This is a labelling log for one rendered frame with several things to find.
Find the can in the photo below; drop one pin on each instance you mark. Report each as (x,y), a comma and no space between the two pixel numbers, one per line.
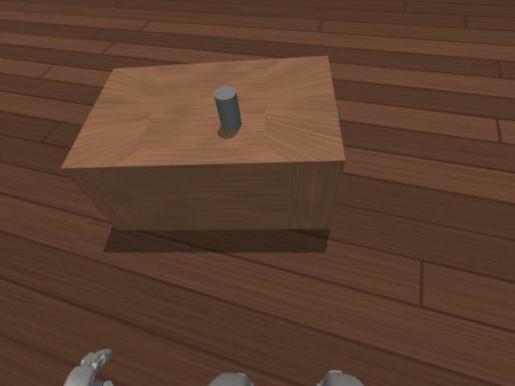
(228,108)

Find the left robot hand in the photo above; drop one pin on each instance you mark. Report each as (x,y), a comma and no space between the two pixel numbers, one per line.
(84,374)

